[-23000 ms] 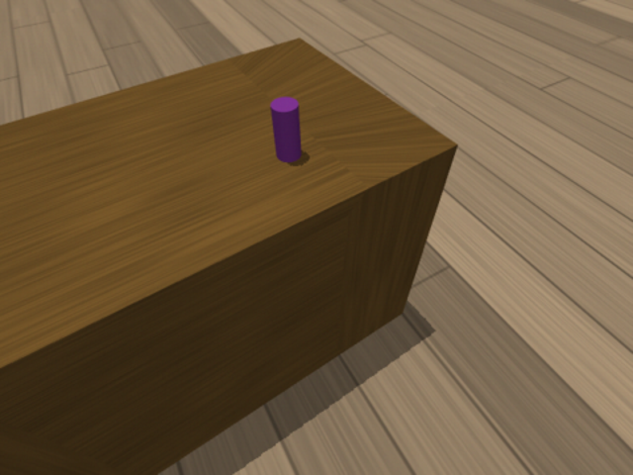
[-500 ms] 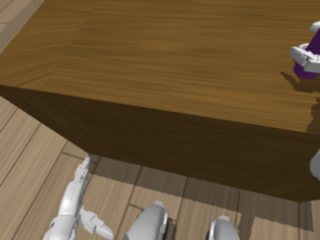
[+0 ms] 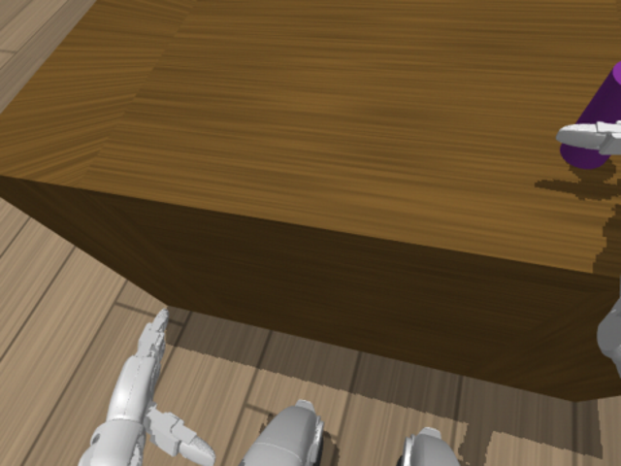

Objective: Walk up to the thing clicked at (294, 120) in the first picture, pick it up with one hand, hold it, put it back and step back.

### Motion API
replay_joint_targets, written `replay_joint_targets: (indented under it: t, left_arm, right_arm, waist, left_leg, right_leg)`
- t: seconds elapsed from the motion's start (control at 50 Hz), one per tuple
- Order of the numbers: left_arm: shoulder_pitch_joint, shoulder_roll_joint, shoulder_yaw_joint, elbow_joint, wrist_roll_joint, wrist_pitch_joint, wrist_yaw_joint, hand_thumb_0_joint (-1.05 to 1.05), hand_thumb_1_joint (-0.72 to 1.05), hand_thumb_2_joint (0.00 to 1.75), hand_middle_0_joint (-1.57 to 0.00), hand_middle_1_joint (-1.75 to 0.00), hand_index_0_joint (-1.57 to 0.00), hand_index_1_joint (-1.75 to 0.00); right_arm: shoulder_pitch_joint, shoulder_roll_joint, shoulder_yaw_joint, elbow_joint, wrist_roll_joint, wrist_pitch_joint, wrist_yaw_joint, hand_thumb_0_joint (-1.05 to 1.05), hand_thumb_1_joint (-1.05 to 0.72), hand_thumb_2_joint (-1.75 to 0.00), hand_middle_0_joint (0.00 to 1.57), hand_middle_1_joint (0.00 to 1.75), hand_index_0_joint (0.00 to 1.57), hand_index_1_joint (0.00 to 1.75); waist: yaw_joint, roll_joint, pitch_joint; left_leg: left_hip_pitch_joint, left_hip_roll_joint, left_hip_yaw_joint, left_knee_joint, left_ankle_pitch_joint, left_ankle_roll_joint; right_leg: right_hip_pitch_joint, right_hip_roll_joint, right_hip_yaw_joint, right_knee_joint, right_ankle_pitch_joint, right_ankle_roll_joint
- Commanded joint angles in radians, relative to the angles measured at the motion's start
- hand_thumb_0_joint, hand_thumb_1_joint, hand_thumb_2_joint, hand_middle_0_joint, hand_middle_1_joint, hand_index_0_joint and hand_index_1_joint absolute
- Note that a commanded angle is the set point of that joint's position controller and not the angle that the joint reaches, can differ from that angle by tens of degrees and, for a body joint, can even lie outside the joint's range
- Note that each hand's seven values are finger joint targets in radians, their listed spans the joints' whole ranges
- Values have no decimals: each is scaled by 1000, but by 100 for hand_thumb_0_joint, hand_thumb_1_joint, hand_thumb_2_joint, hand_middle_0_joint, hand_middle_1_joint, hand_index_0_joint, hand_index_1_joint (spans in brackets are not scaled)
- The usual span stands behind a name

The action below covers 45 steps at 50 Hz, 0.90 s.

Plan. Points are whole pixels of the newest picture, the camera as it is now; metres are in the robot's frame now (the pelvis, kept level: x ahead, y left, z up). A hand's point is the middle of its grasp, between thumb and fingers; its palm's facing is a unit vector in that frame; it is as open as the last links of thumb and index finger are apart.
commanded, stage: withdraw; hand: right
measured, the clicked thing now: (609, 118) +0.53 -0.22 +0.10
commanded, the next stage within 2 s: rise in 0.16 s
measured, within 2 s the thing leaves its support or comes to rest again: neither
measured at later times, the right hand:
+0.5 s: hand out of the picture +0.48 -0.35 +0.18, palm faces +0.38 +0.90 -0.21, open 17.3 cm
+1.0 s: hand out of the picture +0.27 -0.28 +0.19, palm faces +0.37 +0.86 -0.36, open 17.4 cm
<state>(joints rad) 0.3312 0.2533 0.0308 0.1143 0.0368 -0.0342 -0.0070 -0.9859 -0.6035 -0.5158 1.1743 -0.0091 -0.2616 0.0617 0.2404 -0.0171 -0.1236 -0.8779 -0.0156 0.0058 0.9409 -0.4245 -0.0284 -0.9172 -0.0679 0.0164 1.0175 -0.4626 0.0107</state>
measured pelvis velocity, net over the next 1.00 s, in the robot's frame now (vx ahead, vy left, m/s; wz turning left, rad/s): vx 0.02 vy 0.00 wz -0.04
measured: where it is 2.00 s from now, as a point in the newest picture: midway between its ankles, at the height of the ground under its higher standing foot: outside the picture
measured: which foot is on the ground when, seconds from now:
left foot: down 0.00-1.00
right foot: down 0.00-1.00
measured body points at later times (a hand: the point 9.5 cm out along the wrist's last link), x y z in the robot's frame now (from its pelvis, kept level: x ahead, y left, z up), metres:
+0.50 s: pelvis +0.01 +0.00 +0.04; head +0.09 -0.02 +0.48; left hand +0.16 +0.24 -0.01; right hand +0.46 -0.39 +0.20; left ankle +0.01 +0.14 -0.67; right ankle +0.00 -0.12 -0.67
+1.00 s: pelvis +0.02 +0.00 +0.05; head +0.03 +0.01 +0.50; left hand +0.18 +0.25 -0.03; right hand +0.25 -0.32 +0.21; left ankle +0.01 +0.14 -0.67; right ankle +0.00 -0.12 -0.67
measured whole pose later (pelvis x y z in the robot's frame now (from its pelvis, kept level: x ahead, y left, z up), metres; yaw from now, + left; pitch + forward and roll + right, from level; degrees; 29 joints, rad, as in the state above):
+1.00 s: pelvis +0.02 +0.00 +0.05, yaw -2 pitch +4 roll +1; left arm 0.36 0.23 0.13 0.41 -0.08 0.05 -0.02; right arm 0.18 -0.38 -0.34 -0.17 0.09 0.00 0.01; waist -0.04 -0.05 -0.07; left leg -0.34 0.03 0.00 0.64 -0.36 -0.03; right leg -0.37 -0.03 0.00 0.68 -0.38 0.00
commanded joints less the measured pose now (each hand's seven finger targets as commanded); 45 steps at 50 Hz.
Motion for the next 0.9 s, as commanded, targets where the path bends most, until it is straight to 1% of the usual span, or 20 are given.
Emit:
replay_joint_targets:
  t: [0.0,0.02,0.04,0.06,0.14,0.26,0.28,0.34,0.42,0.44,0.46,0.56,0.62,0.68,0.72,0.76,0.78,0.82,0.86,0.88]
  left_arm:
    - [-9,159,75,-139,-10,-37,16,0,-54,5,-5,-4,-4,-5]
    - [-32,171,89,-140,-14,-38,21,0,-54,5,-5,-4,-4,-5]
    - [-8,170,82,-91,-17,-32,20,0,-54,5,-5,-4,-4,-5]
    - [32,142,50,-16,-18,-25,16,0,-54,5,-5,-4,-4,-5]
    - [-82,119,8,-8,-31,-36,15,0,-54,4,-5,-4,-4,-4]
    - [-37,182,42,-53,-48,-55,33,0,-57,7,-6,-4,-5,-5]
    - [-40,156,18,-60,-55,-35,17,0,-54,5,-6,-5,-5,-5]
    - [50,140,18,-53,-64,-11,-6,0,-53,4,-6,-4,-5,-5]
    - [104,141,23,5,-70,7,-32,0,-52,4,-5,-5,-6,-4]
    - [120,156,44,21,-70,10,-36,0,-51,4,-5,-5,-6,-4]
    - [89,164,47,14,-71,10,-38,0,-51,5,-5,-6,-6,-5]
    - [-110,167,63,-44,-77,-16,-20,0,-53,6,-5,-5,-5,-5]
    - [-143,139,51,-79,-81,-31,2,0,-55,7,-5,-4,-5,-5]
    - [15,155,94,-1,-86,-26,18,0,-55,7,-5,-5,-5,-5]
    - [102,184,148,35,-96,-10,22,0,-53,6,-5,-5,-5,-5]
    - [105,149,139,59,-106,5,8,0,-53,5,-6,-5,-6,-5]
    - [130,159,174,103,-111,16,3,0,-52,5,-6,-5,-6,-5]
    - [127,107,153,159,-121,32,-17,0,-53,5,-6,-5,-6,-5]
    - [93,85,139,151,-125,39,-23,0,-53,5,-6,-5,-6,-5]
    - [44,87,135,137,-122,39,-23,0,-54,5,-6,-5,-6,-5]
  right_arm:
    - [-577,-387,-21,-327,15,-61,8,0,43,-3,11,6,9,6]
    - [-619,-425,-34,-382,17,-54,11,0,44,-2,10,5,9,5]
    - [-563,-433,-38,-297,18,-33,14,0,46,-2,10,5,8,4]
    - [-521,-382,-10,-243,20,-12,27,0,47,-1,9,4,8,4]
    - [-525,-376,20,-173,20,44,77,0,49,-2,8,4,7,4]
    - [-438,-359,36,-51,47,144,182,0,49,-5,6,6,7,6]
    - [-328,-446,63,32,-43,160,125,0,50,-4,7,6,7,6]
    - [-367,-407,91,-40,-35,176,90,0,53,-4,6,6,7,6]
    - [-400,-587,12,-281,-54,184,44,0,57,-3,6,6,6,6]
    - [-393,-593,4,-326,-53,186,37,0,59,-3,6,6,6,6]
    - [-369,-613,-18,-397,-52,185,22,0,57,-4,6,5,5,5]
    - [-136,-431,24,-529,-23,169,-39,0,55,-5,6,5,5,5]
    - [-24,-284,115,-614,-6,157,-61,0,55,-5,6,5,5,5]
    - [234,-205,142,-713,16,160,-69,0,54,-5,6,5,5,5]
    - [442,-227,87,-885,39,169,-67,0,55,-5,6,5,5,5]
    - [542,-168,107,-1083,62,181,-57,0,53,-5,6,5,5,5]
    - [625,-209,41,-1161,73,186,-60,0,53,-5,6,5,5,5]
    - [711,-133,68,-1317,88,197,-51,0,53,-5,6,5,5,5]
    - [771,-148,17,-1481,101,196,-58,0,52,-5,6,5,5,5]
    - [820,-119,29,-1543,104,194,-61,0,51,-5,6,5,5,5]
  waist:
    - [-49,-251,-615]
    - [-61,-286,-658]
    - [-62,-260,-595]
    - [-62,-256,-528]
    - [-65,-178,-491]
    - [-36,-30,-417]
    - [-102,15,-332]
    - [-82,2,-304]
    - [-149,-165,-405]
    - [-146,-195,-427]
    - [-180,-230,-452]
    - [-220,-211,-495]
    - [-216,-187,-450]
    - [-213,-149,-346]
    - [-230,-133,-277]
    - [-244,-151,-200]
    - [-250,-144,-159]
    - [-249,-125,-90]
    - [-259,-143,-69]
    - [-267,-132,-57]
  left_leg:
    - [283,-31,23,-112,440,41]
    - [299,-28,20,-117,457,42]
    - [303,-30,26,-128,447,42]
    - [291,-33,27,-141,443,44]
    - [368,-23,16,-180,481,34]
    - [405,-22,21,-233,508,14]
    - [420,-13,21,-256,478,9]
    - [409,-10,24,-281,440,7]
    - [411,-10,25,-292,409,28]
    - [412,-12,29,-290,420,33]
    - [432,-12,32,-294,413,36]
    - [493,-20,49,-309,424,49]
    - [477,-23,61,-315,405,53]
    - [474,-26,74,-317,427,52]
    - [491,-17,70,-329,456,48]
    - [504,-17,73,-335,436,51]
    - [521,-13,72,-350,438,48]
    - [528,-12,69,-357,428,44]
    - [551,-6,62,-367,413,42]
    - [556,-6,60,-366,387,42]
  right_leg:
    - [485,31,-1,-123,534,-6]
    - [527,31,-3,-127,561,-5]
    - [503,32,-2,-139,557,-4]
    - [488,32,-2,-154,562,-1]
    - [441,35,-15,-190,493,-13]
    - [447,36,-14,-234,475,-31]
    - [395,46,-36,-260,434,-25]
    - [449,47,-43,-294,404,-30]
    - [587,49,-46,-312,491,-11]
    - [617,48,-41,-309,532,-6]
    - [643,48,-40,-317,553,1]
    - [705,31,-31,-333,628,16]
    - [736,22,-18,-341,661,20]
    - [752,17,-23,-360,717,25]
    - [740,26,-38,-367,721,14]
    - [705,28,-46,-396,694,17]
    - [681,35,-54,-404,655,11]
    - [641,40,-60,-426,590,5]
    - [633,45,-64,-440,540,1]
    - [619,46,-64,-450,493,0]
